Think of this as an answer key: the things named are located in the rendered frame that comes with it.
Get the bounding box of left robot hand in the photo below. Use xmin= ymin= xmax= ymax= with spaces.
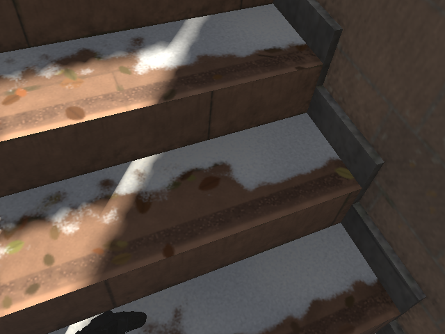
xmin=75 ymin=310 xmax=147 ymax=334

